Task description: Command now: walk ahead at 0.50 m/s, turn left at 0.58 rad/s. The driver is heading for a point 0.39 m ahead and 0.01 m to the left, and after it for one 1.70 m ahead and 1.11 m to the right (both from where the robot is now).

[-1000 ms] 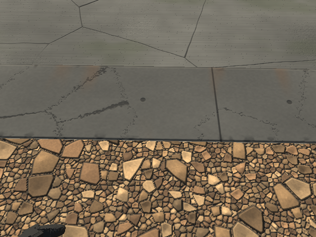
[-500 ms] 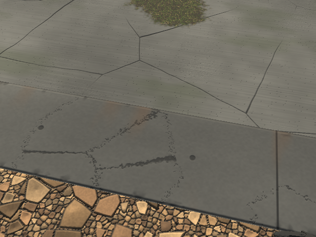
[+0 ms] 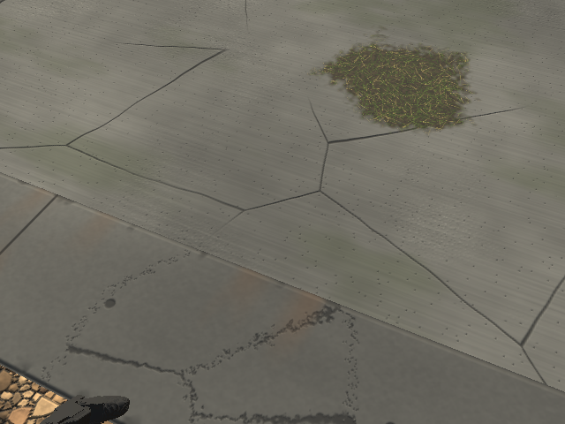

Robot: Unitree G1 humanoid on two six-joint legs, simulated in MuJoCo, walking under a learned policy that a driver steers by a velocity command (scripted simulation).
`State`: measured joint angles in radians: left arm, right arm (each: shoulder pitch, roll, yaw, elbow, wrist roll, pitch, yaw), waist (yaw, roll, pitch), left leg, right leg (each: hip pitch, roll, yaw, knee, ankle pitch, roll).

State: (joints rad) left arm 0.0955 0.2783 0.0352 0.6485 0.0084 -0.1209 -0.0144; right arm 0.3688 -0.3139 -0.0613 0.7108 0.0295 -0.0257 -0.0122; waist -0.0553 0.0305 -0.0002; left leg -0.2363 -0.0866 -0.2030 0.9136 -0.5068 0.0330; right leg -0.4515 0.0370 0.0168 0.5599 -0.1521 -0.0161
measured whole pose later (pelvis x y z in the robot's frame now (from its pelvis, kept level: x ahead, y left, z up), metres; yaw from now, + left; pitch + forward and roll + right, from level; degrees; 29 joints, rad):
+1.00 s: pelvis +0.52 +0.02 -0.01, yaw -9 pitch +1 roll +2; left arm 0.08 0.28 0.06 0.68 -0.03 -0.02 -0.05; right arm 0.31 -0.30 -0.09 0.83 0.01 -0.04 -0.02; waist -0.04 -0.01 0.06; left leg 0.00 0.10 0.24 0.67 -0.49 -0.06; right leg -0.52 0.00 -0.05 0.65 -0.14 -0.10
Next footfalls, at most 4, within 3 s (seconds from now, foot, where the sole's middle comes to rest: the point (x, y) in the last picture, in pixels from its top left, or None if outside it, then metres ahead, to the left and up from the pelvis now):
0.46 left None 0.37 0.18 -0.76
0.98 right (318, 350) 0.66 -0.08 -0.76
1.46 left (268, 246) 0.98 0.03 -0.76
1.98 right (396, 218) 1.06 -0.35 -0.76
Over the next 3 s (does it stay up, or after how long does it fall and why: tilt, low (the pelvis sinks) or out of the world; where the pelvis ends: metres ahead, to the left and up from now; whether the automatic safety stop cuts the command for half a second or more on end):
stays up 1.30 -0.63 0.00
